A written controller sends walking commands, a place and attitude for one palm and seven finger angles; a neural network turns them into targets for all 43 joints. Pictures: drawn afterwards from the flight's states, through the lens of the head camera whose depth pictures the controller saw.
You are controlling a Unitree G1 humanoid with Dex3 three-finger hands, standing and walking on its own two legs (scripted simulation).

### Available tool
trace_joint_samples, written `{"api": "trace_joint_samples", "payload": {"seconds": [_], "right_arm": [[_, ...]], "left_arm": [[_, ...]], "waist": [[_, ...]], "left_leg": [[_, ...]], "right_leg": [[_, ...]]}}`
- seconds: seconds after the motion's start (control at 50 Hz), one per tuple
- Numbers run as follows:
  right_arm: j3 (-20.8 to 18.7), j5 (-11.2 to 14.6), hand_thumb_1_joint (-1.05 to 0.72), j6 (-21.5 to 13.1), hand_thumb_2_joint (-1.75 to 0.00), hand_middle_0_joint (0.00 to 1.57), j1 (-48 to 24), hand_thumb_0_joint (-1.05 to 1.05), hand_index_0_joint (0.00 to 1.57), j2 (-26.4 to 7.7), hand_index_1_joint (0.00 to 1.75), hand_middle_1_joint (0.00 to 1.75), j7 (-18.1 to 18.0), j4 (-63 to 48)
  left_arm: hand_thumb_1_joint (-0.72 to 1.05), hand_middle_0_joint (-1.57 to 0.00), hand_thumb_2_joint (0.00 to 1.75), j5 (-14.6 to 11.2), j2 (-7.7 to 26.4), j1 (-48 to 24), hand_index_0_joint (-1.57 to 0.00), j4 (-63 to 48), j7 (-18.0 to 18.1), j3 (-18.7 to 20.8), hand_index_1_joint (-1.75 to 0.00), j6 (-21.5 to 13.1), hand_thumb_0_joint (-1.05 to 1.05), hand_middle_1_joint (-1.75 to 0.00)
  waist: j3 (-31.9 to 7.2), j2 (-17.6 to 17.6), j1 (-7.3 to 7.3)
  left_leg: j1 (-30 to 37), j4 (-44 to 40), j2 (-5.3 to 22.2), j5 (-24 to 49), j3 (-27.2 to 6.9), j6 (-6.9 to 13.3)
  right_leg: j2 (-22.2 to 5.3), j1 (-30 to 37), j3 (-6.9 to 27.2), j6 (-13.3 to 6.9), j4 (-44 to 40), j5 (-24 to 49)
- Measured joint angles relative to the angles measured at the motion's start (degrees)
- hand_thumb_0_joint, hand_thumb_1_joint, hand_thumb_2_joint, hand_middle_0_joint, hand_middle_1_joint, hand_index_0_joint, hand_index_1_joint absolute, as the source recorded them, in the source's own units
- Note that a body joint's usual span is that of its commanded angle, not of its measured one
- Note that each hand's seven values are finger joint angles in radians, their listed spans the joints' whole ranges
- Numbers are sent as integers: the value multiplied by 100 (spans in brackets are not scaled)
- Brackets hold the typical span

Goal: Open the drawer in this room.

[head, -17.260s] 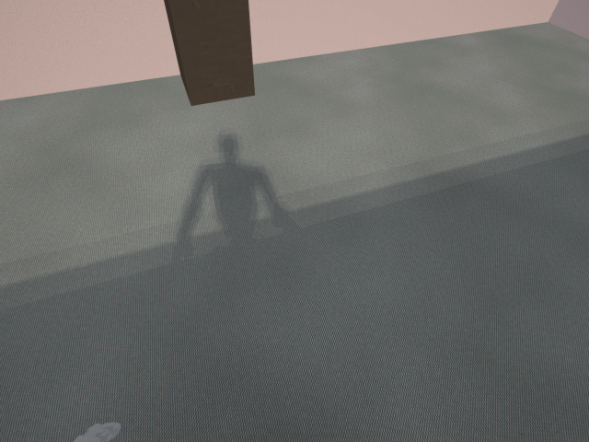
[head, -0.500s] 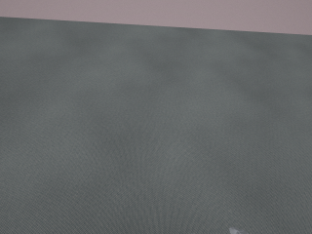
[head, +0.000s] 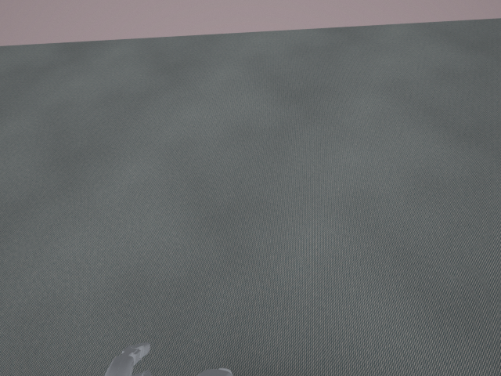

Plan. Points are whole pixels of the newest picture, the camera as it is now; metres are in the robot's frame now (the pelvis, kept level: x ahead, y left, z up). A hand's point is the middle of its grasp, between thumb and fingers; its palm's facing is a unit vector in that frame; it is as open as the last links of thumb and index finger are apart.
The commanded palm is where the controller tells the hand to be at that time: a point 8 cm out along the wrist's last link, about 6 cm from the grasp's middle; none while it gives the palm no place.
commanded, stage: turn or walk to find it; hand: left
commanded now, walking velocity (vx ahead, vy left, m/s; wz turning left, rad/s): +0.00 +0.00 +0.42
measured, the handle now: out of the picture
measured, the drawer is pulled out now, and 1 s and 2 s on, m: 0.00 0.00 0.00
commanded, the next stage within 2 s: none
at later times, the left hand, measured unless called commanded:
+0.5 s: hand out of the picture -0.08 +0.23 -0.18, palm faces +0.31 -0.91 -0.26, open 7.3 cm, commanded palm none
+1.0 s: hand out of the picture +0.00 +0.21 -0.15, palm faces +0.40 -0.87 -0.29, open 7.4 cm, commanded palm none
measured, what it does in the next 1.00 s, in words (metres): steps on the spot, turning left: left foot, then right foot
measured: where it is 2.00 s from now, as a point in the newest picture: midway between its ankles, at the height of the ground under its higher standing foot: outside the picture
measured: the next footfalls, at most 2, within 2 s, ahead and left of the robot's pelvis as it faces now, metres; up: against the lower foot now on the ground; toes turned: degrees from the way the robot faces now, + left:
left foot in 0.48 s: -0.02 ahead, +0.14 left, +0.00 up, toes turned +17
right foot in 0.96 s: +0.05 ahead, -0.09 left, +0.00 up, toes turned +19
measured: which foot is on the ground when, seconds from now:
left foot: up 0.00-0.46, down 0.48-0.96, up 0.98-1.00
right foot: down 0.00-0.48, up 0.50-0.94, down 0.96-1.00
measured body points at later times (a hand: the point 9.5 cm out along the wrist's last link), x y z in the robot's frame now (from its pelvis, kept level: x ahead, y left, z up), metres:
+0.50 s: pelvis -0.02 +0.02 -0.01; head +0.02 +0.05 +0.44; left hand -0.09 +0.28 -0.16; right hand +0.16 -0.20 -0.14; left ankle -0.06 +0.13 -0.74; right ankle -0.01 -0.09 -0.73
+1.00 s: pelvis -0.03 -0.02 +0.00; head +0.02 -0.03 +0.44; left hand -0.02 +0.26 -0.12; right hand +0.11 -0.23 -0.17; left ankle -0.06 +0.12 -0.72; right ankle +0.01 -0.11 -0.74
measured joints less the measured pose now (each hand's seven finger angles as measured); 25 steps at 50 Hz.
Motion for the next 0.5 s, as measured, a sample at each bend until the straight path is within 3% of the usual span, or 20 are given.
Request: {"api": "trace_joint_samples", "payload": {"seconds": [0.08, 0.18, 0.28, 0.42, 0.46, 0.48, 0.5], "right_arm": [[-80, -33, -91, 77, -90, 20, 4, 0, 20, -104, 30, 30, 60, 20], [-98, -39, -91, 106, -90, 20, -17, 0, 20, -162, 30, 30, 94, 61], [-61, -30, -91, 139, -90, 20, -221, 0, 20, -168, 30, 30, 82, 77], [77, 44, -91, 12, -90, 19, -746, 0, 20, -110, 30, 30, 60, -92], [118, 52, -91, -78, -90, 19, -844, 0, 20, -89, 30, 30, 70, -192], [129, 43, -91, -139, -90, 19, -881, 0, 20, -77, 30, 30, 77, -237], [137, 35, -91, -184, -90, 19, -940, 0, 20, -15, 30, 30, 73, -259]], "left_arm": [[90, -21, 90, -7, -112, 224, -21, 54, 17, -24, -30, 39, 0, -30], [90, -21, 90, 2, -167, 481, -21, 142, 19, -19, -30, -3, 0, -30], [91, -21, 90, 46, -102, 710, -21, 226, 25, 33, -30, -31, 0, -30], [90, -21, 90, 101, 151, 968, -21, 401, 0, 111, -30, 16, 0, -30], [90, -21, 90, 76, 256, 1037, -21, 469, -3, 150, -30, 57, 0, -30], [90, -21, 90, 50, 316, 1076, -21, 490, -5, 172, -30, 94, 0, -30], [90, -21, 90, 29, 400, 1061, -21, 528, 3, 194, -30, 155, 0, -30]], "waist": [[-46, 4, -9], [-74, -37, 52], [-17, -159, 208], [136, -373, 473], [120, -428, 497], [93, -465, 506], [114, -589, 536]], "left_leg": [[-527, 1891, 144, 134, 189, -122], [-552, 2411, 479, 520, 186, -295], [-258, 1827, 650, 237, 291, -365], [440, -28, 598, -82, 753, -252], [776, -896, 557, 490, 895, -188], [892, -1187, 528, 708, 911, 3], [865, -1115, 448, 659, 929, 148]], "right_leg": [[-140, 223, -212, -75, -248, 109], [-232, 358, -509, -100, -400, 148], [-361, 315, -744, -84, -355, 116], [-588, 145, -1040, 82, -33, -6], [-670, 64, -1150, 181, 234, -140], [-727, -38, -1160, 240, 481, -244], [-770, -187, -958, 332, 859, -638]]}}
